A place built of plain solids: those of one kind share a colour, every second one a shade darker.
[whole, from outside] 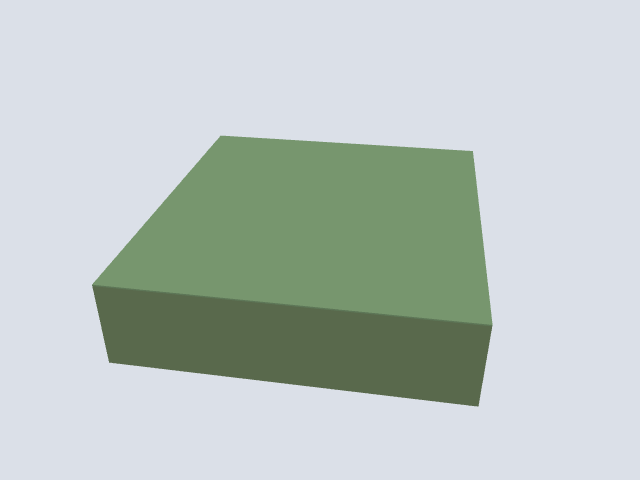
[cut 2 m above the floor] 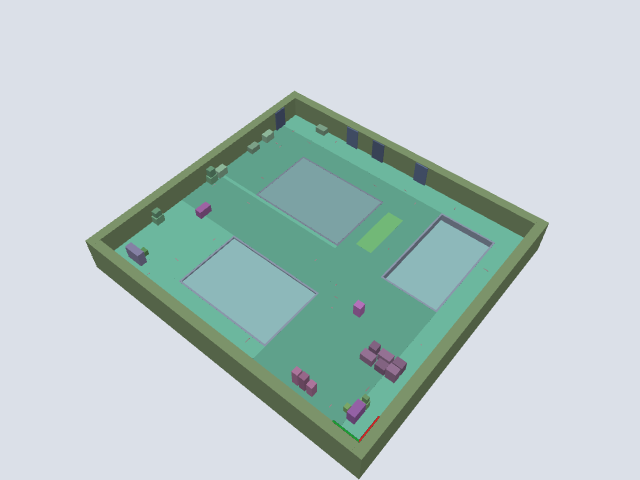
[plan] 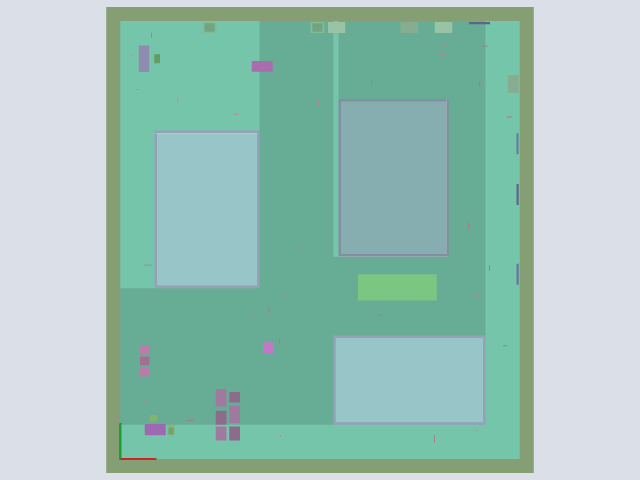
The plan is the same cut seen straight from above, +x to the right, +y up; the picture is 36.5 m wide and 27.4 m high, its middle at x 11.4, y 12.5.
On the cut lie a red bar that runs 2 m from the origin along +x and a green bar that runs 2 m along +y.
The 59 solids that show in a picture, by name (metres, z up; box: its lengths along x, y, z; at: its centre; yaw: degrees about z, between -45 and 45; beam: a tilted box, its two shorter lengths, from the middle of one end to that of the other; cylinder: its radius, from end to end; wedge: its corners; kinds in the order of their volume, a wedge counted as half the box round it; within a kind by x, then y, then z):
{
 "floor_deck_1": {"box": [1.95, 15.25, 1.3], "at": [0.97, 17.38, -0.65]},
 "floor_deck_2": {"box": [6.0, 6.25, 1.3], "at": [4.95, 21.88, -0.65]},
 "floor_deck_3": {"box": [12.15, 7.8, 1.3], "at": [6.08, 5.85, -0.65]},
 "floor_deck_4": {"box": [4.2, 15.25, 1.3], "at": [10.05, 17.38, -0.65]},
 "floor_deck_5": {"box": [22.8, 1.95, 1.3], "at": [11.4, 0.97, -0.65]},
 "floor_deck_6": {"box": [0.3, 13.45, 1.3], "at": [12.3, 18.27, -0.65]},
 "floor_deck_7": {"box": [6.3, 4.45, 1.3], "at": [15.6, 22.77, -0.65]},
 "floor_deck_8": {"box": [8.7, 4.5, 1.3], "at": [16.5, 9.3, -0.65]},
 "floor_deck_9": {"box": [2.1, 13.45, 1.3], "at": [19.8, 18.27, -0.65]},
 "floor_deck_10": {"box": [1.95, 23.05, 1.3], "at": [21.82, 13.47, -0.65]},
 "wall_1": {"box": [0.8, 25.0, 6.34], "at": [-0.4, 12.5, 1.87]},
 "wall_2": {"box": [24.4, 0.8, 6.34], "at": [11.4, -0.4, 1.87]},
 "wall_3": {"box": [24.4, 0.8, 6.34], "at": [11.4, 25.4, 1.87]},
 "wall_4": {"box": [0.8, 25.0, 6.34], "at": [23.2, 12.5, 1.87]},
 "floor_lift_1": {"box": [5.7, 8.7, 1.16], "at": [4.95, 14.25, -0.72]},
 "floor_lift_2": {"box": [6.0, 8.7, 1.3], "at": [15.6, 16.05, -0.65]},
 "floor_lift_3": {"box": [8.4, 4.8, 0.64], "at": [16.5, 4.5, -0.98]},
 "ceil_1": {"box": [24.4, 26.6, 0.1], "at": [11.4, 12.5, 4.99]},
 "floor_trim_1": {"box": [0.15, 8.7, 1.3], "at": [2.02, 14.25, -0.65]},
 "floor_trim_2": {"box": [5.85, 0.15, 1.3], "at": [4.88, 18.68, -0.65]},
 "floor_trim_3": {"box": [6.0, 0.15, 1.3], "at": [4.95, 9.82, -0.65]},
 "floor_trim_4": {"box": [0.15, 8.85, 1.3], "at": [7.88, 14.32, -0.65]},
 "floor_trim_5": {"box": [0.15, 4.8, 1.3], "at": [12.22, 4.5, -0.65]},
 "floor_trim_6": {"box": [0.15, 8.7, 1.3], "at": [12.53, 16.05, -0.65]},
 "floor_trim_7": {"box": [6.15, 0.15, 1.3], "at": [15.53, 20.48, -0.65]},
 "floor_trim_8": {"box": [6.3, 0.15, 1.3], "at": [15.6, 11.62, -0.65]},
 "floor_trim_9": {"box": [8.55, 0.15, 1.3], "at": [16.43, 6.97, -0.65]},
 "floor_trim_10": {"box": [8.7, 0.15, 1.3], "at": [16.5, 2.02, -0.65]},
 "floor_trim_11": {"box": [0.15, 8.85, 1.3], "at": [18.68, 16.12, -0.65]},
 "floor_trim_12": {"box": [0.15, 4.95, 1.3], "at": [20.77, 4.57, -0.65]},
 "case_cases_1": {"box": [0.62, 0.8, 1.1], "at": [5.76, 1.45, 0.55]},
 "case_cases_2": {"box": [0.62, 0.8, 0.74], "at": [5.76, 2.35, 0.37]},
 "case_cases_3": {"box": [0.62, 1.0, 0.74], "at": [5.76, 3.5, 0.37]},
 "case_cases_4": {"box": [0.62, 0.8, 0.92], "at": [6.53, 1.45, 0.46]},
 "case_cases_5": {"box": [0.62, 1.0, 0.74], "at": [6.53, 2.55, 0.37]},
 "case_cases_6": {"box": [0.62, 0.6, 0.92], "at": [6.53, 3.53, 0.46]},
 "scenery_1": {"box": [1.2, 0.12, 3.0], "at": [20.5, 24.88, 1.5]},
 "scenery_2": {"box": [0.12, 1.2, 3.0], "at": [22.68, 10.55, 1.5]},
 "scenery_3": {"box": [0.12, 1.2, 2.5], "at": [22.68, 15.1, 1.25]},
 "scenery_4": {"box": [0.12, 1.2, 2.8], "at": [22.68, 18.0, 1.4]},
 "case_wall_1": {"box": [1.0, 0.62, 0.74], "at": [12.35, 24.63, 0.37]},
 "case_wall_2": {"box": [1.0, 0.62, 0.56], "at": [16.5, 24.63, 0.28]},
 "case_wall_3": {"box": [1.0, 0.62, 0.74], "at": [18.45, 24.63, 0.37]},
 "case_wall_4": {"box": [0.62, 1.0, 0.56], "at": [22.43, 21.4, 0.28]},
 "piano_piano_1": {"box": [0.6, 1.52, 1.26], "at": [1.35, 22.85, 0.63]},
 "stack_wall_1": {"box": [0.8, 0.62, 0.74], "at": [5.1, 24.63, 0.37]},
 "stack_wall_2": {"box": [0.6, 0.5, 0.56], "at": [5.1, 24.63, 1.02]},
 "stack_wall_3": {"box": [0.8, 0.62, 0.74], "at": [11.25, 24.63, 0.37]},
 "stack_wall_4": {"box": [0.6, 0.5, 0.74], "at": [11.25, 24.63, 1.11]},
 "chairs_chair_1": {"box": [0.54, 0.5, 1.18], "at": [1.4, 4.95, 0.59]},
 "chairs_chair_2": {"box": [0.54, 0.5, 1.5], "at": [1.4, 5.6, 0.75]},
 "chairs_chair_3": {"box": [0.54, 0.5, 1.46], "at": [1.4, 6.22, 0.73]},
 "case_stray_1": {"box": [1.2, 0.62, 0.74], "at": [8.1, 22.41, 0.37]},
 "case_stray_2": {"box": [0.6, 0.62, 1.1], "at": [8.45, 6.36, 0.55]},
 "desk_desk_1": {"box": [1.2, 0.65, 1.04], "at": [2.0, 1.68, 0.52]},
 "vinyl_1": {"box": [4.5, 1.5, 0.05], "at": [15.82, 9.8, -0.02]},
 "stool_desk_1": {"box": [0.4, 0.35, 0.62], "at": [1.9, 2.33, 0.31]},
 "stool_piano_1": {"box": [0.34, 0.52, 0.48], "at": [2.1, 22.85, 0.24]},
 "stack_desk_1": {"box": [0.3, 0.4, 0.55], "at": [2.9, 1.6, 1.01]}
}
